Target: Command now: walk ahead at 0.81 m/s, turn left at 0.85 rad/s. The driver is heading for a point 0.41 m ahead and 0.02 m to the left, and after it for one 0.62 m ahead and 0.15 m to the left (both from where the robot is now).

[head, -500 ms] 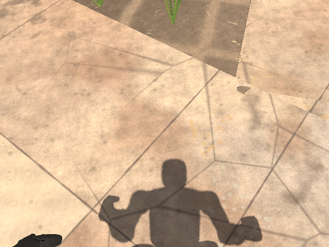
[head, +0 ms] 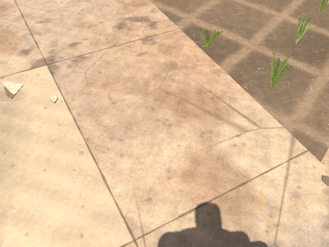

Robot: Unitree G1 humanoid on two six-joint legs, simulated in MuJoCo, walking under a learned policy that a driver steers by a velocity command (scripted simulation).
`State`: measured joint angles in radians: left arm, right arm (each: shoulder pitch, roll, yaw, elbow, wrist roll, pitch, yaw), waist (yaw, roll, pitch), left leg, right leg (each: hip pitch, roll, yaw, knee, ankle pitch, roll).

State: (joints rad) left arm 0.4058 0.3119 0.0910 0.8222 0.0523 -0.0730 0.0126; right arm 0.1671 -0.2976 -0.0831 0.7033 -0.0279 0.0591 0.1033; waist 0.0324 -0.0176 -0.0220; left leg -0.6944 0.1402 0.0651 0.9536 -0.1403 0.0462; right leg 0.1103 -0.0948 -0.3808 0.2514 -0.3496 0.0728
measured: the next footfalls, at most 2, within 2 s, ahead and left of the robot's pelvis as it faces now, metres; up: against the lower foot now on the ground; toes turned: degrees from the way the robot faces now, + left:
left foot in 0.12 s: +0.22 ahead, +0.15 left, +0.00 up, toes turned +14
right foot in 0.60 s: +0.69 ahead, +0.17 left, +0.00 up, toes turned +3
